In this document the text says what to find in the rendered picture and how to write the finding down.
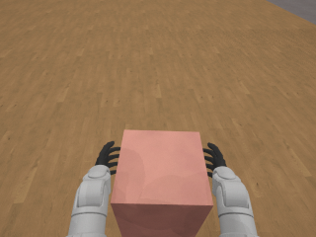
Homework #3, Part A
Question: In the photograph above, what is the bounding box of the left robot forearm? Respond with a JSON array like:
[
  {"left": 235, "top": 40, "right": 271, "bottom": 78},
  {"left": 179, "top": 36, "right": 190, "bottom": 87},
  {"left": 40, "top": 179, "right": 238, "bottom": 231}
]
[{"left": 65, "top": 165, "right": 112, "bottom": 237}]

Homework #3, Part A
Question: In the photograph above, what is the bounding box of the right robot hand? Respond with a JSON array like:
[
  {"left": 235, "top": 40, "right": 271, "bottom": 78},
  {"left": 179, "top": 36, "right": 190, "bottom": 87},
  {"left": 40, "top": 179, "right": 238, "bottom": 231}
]
[{"left": 202, "top": 142, "right": 227, "bottom": 178}]

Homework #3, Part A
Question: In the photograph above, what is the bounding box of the right robot forearm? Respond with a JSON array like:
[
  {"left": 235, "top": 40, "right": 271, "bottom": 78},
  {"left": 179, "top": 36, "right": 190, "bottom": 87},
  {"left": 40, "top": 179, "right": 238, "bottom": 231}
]
[{"left": 212, "top": 166, "right": 260, "bottom": 237}]

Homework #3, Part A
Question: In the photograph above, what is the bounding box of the carton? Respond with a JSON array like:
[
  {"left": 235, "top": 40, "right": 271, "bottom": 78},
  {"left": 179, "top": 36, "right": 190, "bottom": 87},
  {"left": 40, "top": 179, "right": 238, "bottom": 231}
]
[{"left": 111, "top": 129, "right": 213, "bottom": 237}]

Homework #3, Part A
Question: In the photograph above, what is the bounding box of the left robot hand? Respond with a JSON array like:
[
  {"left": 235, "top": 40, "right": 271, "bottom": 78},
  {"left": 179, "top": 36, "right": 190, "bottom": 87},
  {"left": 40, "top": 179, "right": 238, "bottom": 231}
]
[{"left": 95, "top": 141, "right": 121, "bottom": 175}]

